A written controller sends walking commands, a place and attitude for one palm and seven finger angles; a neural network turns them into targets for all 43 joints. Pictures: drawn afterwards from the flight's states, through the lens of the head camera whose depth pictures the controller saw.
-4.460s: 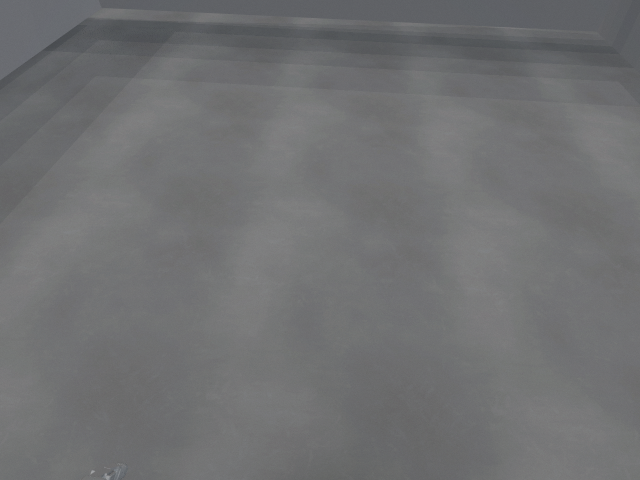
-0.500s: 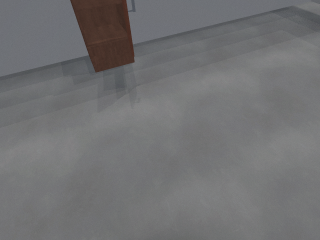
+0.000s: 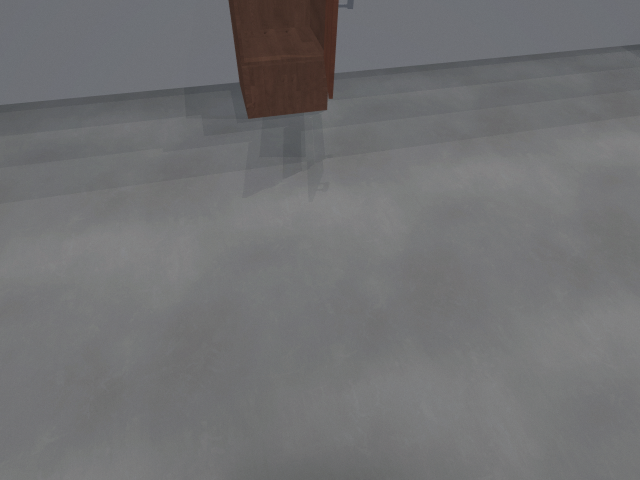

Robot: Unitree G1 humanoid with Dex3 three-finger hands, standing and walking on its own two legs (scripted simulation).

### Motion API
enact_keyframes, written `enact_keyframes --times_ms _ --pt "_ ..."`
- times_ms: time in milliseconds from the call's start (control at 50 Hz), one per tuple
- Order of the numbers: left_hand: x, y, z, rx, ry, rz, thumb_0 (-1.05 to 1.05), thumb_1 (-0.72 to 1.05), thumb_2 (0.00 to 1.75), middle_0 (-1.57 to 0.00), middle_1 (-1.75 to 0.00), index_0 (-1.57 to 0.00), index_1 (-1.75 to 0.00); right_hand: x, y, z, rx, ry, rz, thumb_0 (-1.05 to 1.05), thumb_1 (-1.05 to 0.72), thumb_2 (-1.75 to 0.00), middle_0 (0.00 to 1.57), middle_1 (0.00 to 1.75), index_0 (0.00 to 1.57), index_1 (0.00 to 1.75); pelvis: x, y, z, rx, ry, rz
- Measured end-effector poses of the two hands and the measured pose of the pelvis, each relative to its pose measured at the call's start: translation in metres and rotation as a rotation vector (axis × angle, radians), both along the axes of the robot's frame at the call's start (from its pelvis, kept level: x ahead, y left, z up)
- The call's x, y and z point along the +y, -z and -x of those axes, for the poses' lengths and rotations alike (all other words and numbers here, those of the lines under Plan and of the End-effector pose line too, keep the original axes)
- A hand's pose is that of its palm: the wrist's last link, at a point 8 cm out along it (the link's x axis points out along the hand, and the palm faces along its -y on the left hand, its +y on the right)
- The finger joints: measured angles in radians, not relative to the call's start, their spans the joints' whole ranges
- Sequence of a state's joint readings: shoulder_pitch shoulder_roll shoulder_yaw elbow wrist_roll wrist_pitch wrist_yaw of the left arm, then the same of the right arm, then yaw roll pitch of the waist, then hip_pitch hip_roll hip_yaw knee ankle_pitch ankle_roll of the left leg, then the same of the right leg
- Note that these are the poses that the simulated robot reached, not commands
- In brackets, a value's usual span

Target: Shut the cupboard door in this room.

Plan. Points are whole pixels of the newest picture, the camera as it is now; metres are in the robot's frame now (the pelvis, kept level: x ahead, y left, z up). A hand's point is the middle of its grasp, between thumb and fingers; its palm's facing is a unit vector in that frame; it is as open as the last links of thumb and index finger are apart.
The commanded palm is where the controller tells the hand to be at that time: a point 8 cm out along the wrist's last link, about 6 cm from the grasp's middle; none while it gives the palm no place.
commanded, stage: turn or walk to find it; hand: left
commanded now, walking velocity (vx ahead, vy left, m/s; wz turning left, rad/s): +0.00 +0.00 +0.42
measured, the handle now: out of the picture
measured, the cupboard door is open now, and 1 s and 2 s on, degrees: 78 78 78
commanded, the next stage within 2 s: stand and wait in 1.36 s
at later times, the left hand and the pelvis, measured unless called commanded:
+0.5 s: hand out of the picture -0.02 +0.23 -0.19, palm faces +0.20 -0.95 -0.22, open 7.4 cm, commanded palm none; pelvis -0.03 +0.02 -0.01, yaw +10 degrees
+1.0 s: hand out of the picture -0.03 +0.19 -0.14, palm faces +0.37 -0.89 -0.28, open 7.4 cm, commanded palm none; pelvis -0.04 -0.02 +0.00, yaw +23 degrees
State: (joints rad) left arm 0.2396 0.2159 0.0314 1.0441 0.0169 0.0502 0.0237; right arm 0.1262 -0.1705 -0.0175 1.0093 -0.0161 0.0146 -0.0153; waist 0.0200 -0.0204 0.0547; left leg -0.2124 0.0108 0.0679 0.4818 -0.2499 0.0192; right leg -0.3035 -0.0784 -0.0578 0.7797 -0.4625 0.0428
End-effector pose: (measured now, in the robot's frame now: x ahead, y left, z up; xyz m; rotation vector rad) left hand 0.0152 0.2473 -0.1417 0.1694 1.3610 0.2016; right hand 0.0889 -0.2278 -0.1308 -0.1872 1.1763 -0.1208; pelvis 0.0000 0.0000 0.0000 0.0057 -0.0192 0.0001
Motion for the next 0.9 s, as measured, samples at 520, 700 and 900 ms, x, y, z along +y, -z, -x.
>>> enact_keyframes --times_ms 520,700,900 --pt "0.034 0.010 0.049 -0.029 -0.160 0.010 0.01 0.91 0.90 -0.20 -0.29 -0.20 -0.30 0.016 -0.004 0.026 0.088 -0.117 0.070 0.00 -0.91 -0.90 0.20 0.30 0.20 0.29 0.025 0.004 0.028 0.015 -0.183 0.023" --pt "0.039 -0.017 0.023 -0.150 -0.176 -0.047 0.00 0.91 0.90 -0.20 -0.29 -0.20 -0.30 0.024 0.001 0.028 0.101 -0.164 0.014 0.00 -0.91 -0.90 0.20 0.30 0.20 0.29 0.018 -0.004 0.033 0.031 -0.251 0.023" --pt "-0.004 -0.031 0.033 -0.234 -0.229 -0.098 0.00 0.91 0.90 -0.20 -0.29 -0.20 -0.30 -0.011 0.024 0.014 0.128 -0.227 -0.023 0.00 -0.91 -0.90 0.20 0.30 0.20 0.29 -0.016 0.003 0.037 0.022 -0.346 -0.010"
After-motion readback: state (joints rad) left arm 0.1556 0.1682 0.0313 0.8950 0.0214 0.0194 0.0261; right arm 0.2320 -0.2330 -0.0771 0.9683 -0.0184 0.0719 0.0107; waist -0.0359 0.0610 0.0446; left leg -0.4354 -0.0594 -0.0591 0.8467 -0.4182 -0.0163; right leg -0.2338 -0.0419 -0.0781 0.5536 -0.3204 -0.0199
